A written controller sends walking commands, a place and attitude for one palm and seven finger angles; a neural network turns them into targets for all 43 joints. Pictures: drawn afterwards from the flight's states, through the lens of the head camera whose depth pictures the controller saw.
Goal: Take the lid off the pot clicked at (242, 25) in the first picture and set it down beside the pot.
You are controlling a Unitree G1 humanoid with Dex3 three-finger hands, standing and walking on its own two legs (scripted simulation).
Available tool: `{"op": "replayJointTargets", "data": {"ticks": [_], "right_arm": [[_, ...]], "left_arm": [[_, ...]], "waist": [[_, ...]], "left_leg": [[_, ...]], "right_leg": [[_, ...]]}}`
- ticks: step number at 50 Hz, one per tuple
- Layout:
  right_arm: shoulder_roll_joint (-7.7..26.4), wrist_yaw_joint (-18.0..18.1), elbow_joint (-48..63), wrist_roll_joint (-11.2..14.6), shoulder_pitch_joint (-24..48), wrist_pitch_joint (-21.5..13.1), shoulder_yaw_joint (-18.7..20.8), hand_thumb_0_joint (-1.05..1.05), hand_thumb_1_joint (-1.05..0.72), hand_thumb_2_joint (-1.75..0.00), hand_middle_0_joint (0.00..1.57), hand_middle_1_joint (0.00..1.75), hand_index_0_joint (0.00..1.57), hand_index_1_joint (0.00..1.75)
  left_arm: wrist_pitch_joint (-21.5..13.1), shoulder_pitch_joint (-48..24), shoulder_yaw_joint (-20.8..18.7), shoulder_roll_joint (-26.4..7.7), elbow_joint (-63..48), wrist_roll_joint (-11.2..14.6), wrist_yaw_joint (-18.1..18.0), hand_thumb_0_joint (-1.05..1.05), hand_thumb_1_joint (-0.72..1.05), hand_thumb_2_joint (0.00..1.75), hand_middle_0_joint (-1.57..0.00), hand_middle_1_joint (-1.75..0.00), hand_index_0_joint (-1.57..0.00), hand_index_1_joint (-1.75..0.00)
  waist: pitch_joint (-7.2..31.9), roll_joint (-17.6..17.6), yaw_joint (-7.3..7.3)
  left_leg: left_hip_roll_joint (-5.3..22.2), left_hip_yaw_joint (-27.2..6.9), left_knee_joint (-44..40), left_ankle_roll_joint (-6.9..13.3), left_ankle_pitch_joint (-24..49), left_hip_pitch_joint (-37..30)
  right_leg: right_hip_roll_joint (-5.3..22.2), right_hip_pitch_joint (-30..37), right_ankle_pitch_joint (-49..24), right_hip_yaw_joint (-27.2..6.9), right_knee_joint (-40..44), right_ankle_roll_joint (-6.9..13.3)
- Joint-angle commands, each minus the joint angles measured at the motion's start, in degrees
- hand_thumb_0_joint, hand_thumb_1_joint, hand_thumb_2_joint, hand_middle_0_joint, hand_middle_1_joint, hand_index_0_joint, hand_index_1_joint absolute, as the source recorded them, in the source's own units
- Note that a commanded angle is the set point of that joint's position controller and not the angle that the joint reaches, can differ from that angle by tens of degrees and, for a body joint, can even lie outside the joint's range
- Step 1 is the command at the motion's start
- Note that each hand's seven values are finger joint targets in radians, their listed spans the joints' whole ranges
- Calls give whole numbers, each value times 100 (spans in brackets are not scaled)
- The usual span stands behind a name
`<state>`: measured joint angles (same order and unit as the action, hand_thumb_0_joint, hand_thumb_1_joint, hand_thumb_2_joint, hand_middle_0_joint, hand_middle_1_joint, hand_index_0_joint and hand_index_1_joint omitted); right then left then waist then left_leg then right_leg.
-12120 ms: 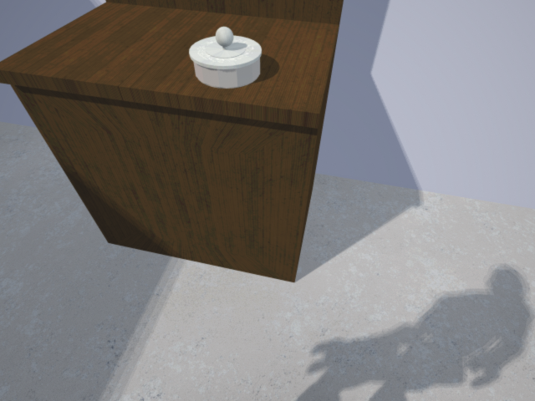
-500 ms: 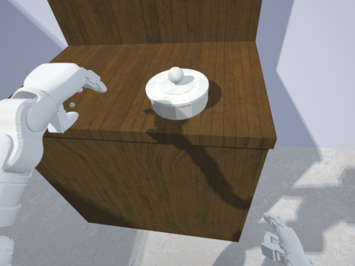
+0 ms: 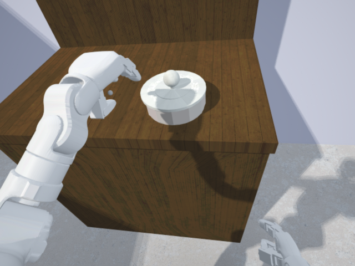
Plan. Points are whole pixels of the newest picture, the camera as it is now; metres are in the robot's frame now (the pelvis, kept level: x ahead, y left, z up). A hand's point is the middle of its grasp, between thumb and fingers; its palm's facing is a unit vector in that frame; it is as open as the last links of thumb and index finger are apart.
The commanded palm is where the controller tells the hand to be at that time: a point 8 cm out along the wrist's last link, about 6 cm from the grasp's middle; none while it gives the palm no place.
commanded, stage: move the open hand above the knob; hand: left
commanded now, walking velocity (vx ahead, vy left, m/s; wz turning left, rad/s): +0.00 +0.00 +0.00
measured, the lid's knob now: (171, 78) +0.53 +0.07 +0.17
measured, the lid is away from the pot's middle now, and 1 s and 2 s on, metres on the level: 0.00 0.00 0.00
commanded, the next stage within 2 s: lower the open fingers around the knob in 1.90 s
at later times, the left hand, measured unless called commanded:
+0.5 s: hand (135, 65) +0.45 +0.13 +0.26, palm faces -0.05 -0.04 -1.00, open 9.8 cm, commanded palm +0.41 +0.12 +0.31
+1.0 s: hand (164, 55) +0.50 +0.07 +0.25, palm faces -0.18 -0.03 -0.98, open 9.8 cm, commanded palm +0.48 +0.07 +0.31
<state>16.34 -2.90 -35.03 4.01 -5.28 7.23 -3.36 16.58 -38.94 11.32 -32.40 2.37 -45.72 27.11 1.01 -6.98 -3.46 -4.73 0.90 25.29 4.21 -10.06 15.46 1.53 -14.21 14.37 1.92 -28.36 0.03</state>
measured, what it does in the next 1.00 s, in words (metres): stands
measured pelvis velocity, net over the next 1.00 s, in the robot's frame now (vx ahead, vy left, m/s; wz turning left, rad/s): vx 0.03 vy -0.02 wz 0.00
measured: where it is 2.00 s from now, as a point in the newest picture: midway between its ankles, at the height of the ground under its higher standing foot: outside the picture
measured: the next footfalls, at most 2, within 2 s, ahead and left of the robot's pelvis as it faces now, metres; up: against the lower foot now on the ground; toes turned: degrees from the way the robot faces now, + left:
none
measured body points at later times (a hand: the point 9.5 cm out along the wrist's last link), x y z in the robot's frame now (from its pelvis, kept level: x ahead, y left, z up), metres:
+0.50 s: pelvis +0.02 -0.02 +0.00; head +0.02 -0.07 +0.45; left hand +0.44 +0.13 +0.31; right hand +0.21 -0.24 -0.11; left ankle +0.03 +0.07 -0.74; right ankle +0.01 -0.12 -0.74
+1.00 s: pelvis +0.03 -0.02 +0.00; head +0.05 -0.06 +0.45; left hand +0.50 +0.07 +0.31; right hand +0.18 -0.26 -0.13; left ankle +0.03 +0.07 -0.74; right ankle +0.01 -0.12 -0.74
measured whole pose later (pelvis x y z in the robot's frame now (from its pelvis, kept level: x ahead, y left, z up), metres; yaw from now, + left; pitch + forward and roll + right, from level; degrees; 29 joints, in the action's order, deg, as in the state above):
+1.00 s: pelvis +0.03 -0.02 +0.00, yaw +0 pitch +4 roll +1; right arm 16.0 -0.1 -40.0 3.5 -8.7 6.4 -2.9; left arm 19.9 -69.9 20.6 -22.3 41.6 -48.8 28.9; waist 3.1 -4.6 2.2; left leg -4.2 0.3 23.8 3.1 -11.8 16.0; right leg 0.8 -15.2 16.6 2.2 -27.8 1.3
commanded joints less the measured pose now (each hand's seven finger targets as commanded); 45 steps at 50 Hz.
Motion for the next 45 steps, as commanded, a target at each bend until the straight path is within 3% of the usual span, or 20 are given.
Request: {"op": "replayJointTargets", "data": {"ticks": [1, 4, 5, 7, 9, 11, 14, 15, 19, 21, 24, 26, 29, 30, 31, 34, 36, 39, 41, 45], "right_arm": [[532, 127, 869, -47, 985, -330, 130, 0, -90, -90, 20, 30, 20, 30], [549, 119, 837, -24, 884, -300, 166, 0, -90, -90, 20, 30, 20, 30], [486, 97, 814, -41, 876, -281, 142, 0, -90, -90, 20, 30, 20, 30], [470, 26, 884, 20, 886, -199, 170, 0, -90, -90, 20, 30, 20, 30], [458, -42, 1034, 94, 980, -127, 205, 0, -90, -90, 20, 30, 20, 30], [468, -60, 1033, 63, 1002, -104, 203, 0, -90, -90, 20, 30, 20, 30], [574, 60, 927, 4, 1000, -103, 178, 0, -90, -90, 20, 30, 20, 30], [462, 85, 919, -18, 997, -178, 123, 0, -90, -90, 20, 30, 20, 30], [543, 173, 636, -8, 728, -171, 133, 0, -90, -90, 20, 30, 20, 30], [445, 161, 671, 7, 742, -171, 110, 0, -90, -90, 20, 30, 20, 30], [482, 83, 834, 72, 803, -90, 173, 0, -90, -90, 20, 30, 20, 30], [433, 81, 867, 60, 865, -58, 143, 0, -90, -90, 20, 30, 20, 30], [551, 198, 726, -2, 753, -91, 169, 0, -90, -90, 20, 30, 20, 30], [476, 231, 716, -43, 708, -197, 134, 0, -90, -90, 20, 30, 20, 30], [463, 278, 630, -68, 678, -264, 130, 0, -90, -90, 20, 30, 20, 30], [499, 270, 454, -22, 479, -229, 158, 0, -90, -90, 20, 30, 20, 30], [465, 259, 437, 4, 383, -229, 140, 0, -90, -90, 20, 30, 20, 30], [528, 193, 545, 57, 434, -134, 178, 0, -90, -90, 20, 30, 20, 30], [473, 177, 625, 15, 515, -128, 187, 0, -90, -90, 20, 30, 20, 30], [492, 259, 450, -63, 218, -283, 211, 0, -90, -90, 20, 30, 20, 30]], "left_arm": [[-13, -3805, -1382, -2143, -583, -352, -427, 0, -39, 174, -90, -8, -90, -8], [13, -3448, -1287, -1849, -224, -188, -450, 0, -39, 174, -90, -8, -90, -8], [61, -3385, -1088, -1629, 29, -270, -392, 0, -39, 174, -90, -8, -90, -8], [122, -2814, -549, -844, 267, -155, -283, 0, -39, 174, -90, -8, -90, -8], [182, -2568, 169, 52, 104, 1, -206, 0, -39, 174, -90, -8, -90, -8], [241, -2963, 16, -285, -73, -168, -205, 0, -39, 174, -90, -8, -90, -8], [222, -4185, -772, -1490, -401, -304, -386, 0, -39, 174, -90, -8, -90, -8], [202, -4860, -776, -1637, -530, -436, -417, 0, -39, 174, -90, -8, -90, -8], [286, -4424, -783, -1494, 1001, -323, -451, 0, -39, 174, -90, -8, -90, -8], [330, -4029, -229, -742, 1617, -342, -319, 0, -39, 174, -90, -8, -90, -8], [351, -3530, 297, -12, 1538, -183, -182, 0, -39, 174, -90, -8, -90, -8], [405, -4197, 506, 42, 1248, -340, -122, 0, -39, 174, -90, -8, -90, -8], [389, -5378, -288, -1140, 1028, -388, -229, 0, -39, 174, -90, -8, -90, -8], [324, -6036, -556, -1576, 736, -534, -261, 0, -39, 174, -90, -8, -90, -8], [330, -6052, -610, -1601, 1175, -554, -257, 0, -39, 174, -90, -8, -90, -8], [419, -5491, -262, -986, 2145, -344, -197, 0, -39, 174, -90, -8, -90, -8], [478, -4917, 103, -403, 3041, -400, -113, 0, -39, 174, -90, -8, -90, -8], [474, -4745, 737, 355, 3029, -316, -10, 0, -39, 174, -90, -8, -90, -8], [470, -5619, 802, 301, 2352, -479, 17, 0, -39, 174, -90, -8, -90, -8], [328, -7206, -109, -959, 1921, -556, -95, 0, -39, 174, -90, -8, -90, -8]], "waist": [[1965, 604, 17], [2046, 448, -27], [2105, 691, -51], [1834, 932, 15], [1779, 733, 166], [1914, 881, 145], [2298, 668, 156], [2544, 600, 136], [2020, 735, 145], [1788, 1143, 165], [1892, 1014, 240], [2070, 997, 318], [2402, 912, 359], [2875, 810, 301], [2814, 911, 304], [2287, 914, 358], [1789, 1338, 371], [1703, 1105, 478], [2238, 996, 532], [3193, 831, 569]], "left_leg": [[212, -328, -253, -182, 1060, -857], [198, -346, -173, -204, 1376, -973], [165, -303, -195, -203, 1419, -848], [189, -219, -175, -205, 1419, -766], [217, -222, -107, -200, 1538, -1023], [179, -189, -120, -160, 1294, -963], [139, -227, -56, -122, 1311, -985], [70, -230, -114, -112, 1286, -1003], [114, -227, -159, -157, 1223, -719], [95, -150, -168, -137, 1136, -544], [89, -114, -55, -112, 1329, -718], [52, -99, -58, -73, 1248, -810], [15, -153, -25, -20, 1155, -831], [-47, -179, -59, -5, 1301, -932], [-50, -178, -14, 14, 1461, -889], [0, -173, -63, -42, 1597, -747], [21, -112, -101, -51, 1415, -549], [26, -92, -105, -61, 1303, -641], [-10, -114, -62, -19, 1489, -922], [-78, -247, -1, 47, 1792, -1253]], "right_leg": [[-198, 456, -763, -34, 222, 282], [-212, 489, -1048, -36, 218, 297], [-175, 603, -1149, -49, 182, 278], [-167, 451, -1273, 11, 178, 227], [-186, 220, -1282, 57, 185, 224], [-187, 329, -1185, 32, 204, 211], [-169, 599, -1317, -85, 157, 248], [-166, 752, -1310, -150, 188, 238], [-161, 629, -1381, -90, 217, 259], [-131, 551, -1450, -79, 193, 200], [-120, 545, -1746, -54, 162, 192], [-124, 520, -1715, -79, 182, 176], [-96, 787, -1820, -214, 221, 180], [-103, 1065, -1981, -297, 189, 175], [-102, 1076, -2192, -308, 124, 184], [-99, 831, -2317, -180, 158, 196], [-124, 559, -2155, -125, 182, 155], [-113, 379, -2052, -82, 231, 171], [-125, 505, -2171, -159, 211, 173], [-180, 916, -2546, -266, 163, 199]]}}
